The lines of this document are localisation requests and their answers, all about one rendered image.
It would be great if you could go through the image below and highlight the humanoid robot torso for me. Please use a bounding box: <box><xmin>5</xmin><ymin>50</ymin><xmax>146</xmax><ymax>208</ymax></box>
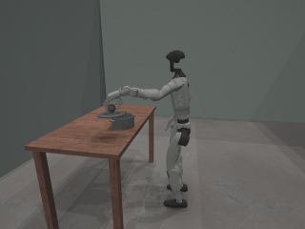
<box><xmin>170</xmin><ymin>75</ymin><xmax>192</xmax><ymax>135</ymax></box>

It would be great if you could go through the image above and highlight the robot left forearm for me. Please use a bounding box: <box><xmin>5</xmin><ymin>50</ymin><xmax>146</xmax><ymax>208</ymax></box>
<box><xmin>119</xmin><ymin>86</ymin><xmax>160</xmax><ymax>100</ymax></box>

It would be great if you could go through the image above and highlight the lid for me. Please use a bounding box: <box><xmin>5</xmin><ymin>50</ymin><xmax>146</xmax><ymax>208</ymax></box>
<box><xmin>97</xmin><ymin>111</ymin><xmax>127</xmax><ymax>119</ymax></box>

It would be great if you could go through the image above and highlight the left robot hand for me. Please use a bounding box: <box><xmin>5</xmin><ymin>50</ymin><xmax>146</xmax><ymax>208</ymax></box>
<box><xmin>103</xmin><ymin>90</ymin><xmax>123</xmax><ymax>112</ymax></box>

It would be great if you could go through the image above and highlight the pot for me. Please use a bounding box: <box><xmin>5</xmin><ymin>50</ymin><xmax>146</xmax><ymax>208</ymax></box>
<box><xmin>109</xmin><ymin>113</ymin><xmax>136</xmax><ymax>131</ymax></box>

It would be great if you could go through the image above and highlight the left robot upper arm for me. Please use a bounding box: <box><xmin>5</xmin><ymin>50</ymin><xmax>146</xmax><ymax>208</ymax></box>
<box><xmin>150</xmin><ymin>78</ymin><xmax>185</xmax><ymax>101</ymax></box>

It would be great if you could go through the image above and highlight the table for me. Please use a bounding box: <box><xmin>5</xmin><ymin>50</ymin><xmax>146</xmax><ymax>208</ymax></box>
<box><xmin>24</xmin><ymin>104</ymin><xmax>156</xmax><ymax>229</ymax></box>

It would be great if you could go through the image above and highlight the knob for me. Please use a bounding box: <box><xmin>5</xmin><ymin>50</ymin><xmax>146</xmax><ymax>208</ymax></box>
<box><xmin>108</xmin><ymin>104</ymin><xmax>116</xmax><ymax>113</ymax></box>

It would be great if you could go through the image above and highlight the right robot hand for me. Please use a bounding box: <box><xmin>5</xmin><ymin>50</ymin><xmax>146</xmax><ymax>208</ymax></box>
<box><xmin>165</xmin><ymin>117</ymin><xmax>178</xmax><ymax>132</ymax></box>

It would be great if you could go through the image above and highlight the robot right shin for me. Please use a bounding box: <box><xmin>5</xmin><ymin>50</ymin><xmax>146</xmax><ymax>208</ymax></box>
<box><xmin>174</xmin><ymin>161</ymin><xmax>183</xmax><ymax>187</ymax></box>

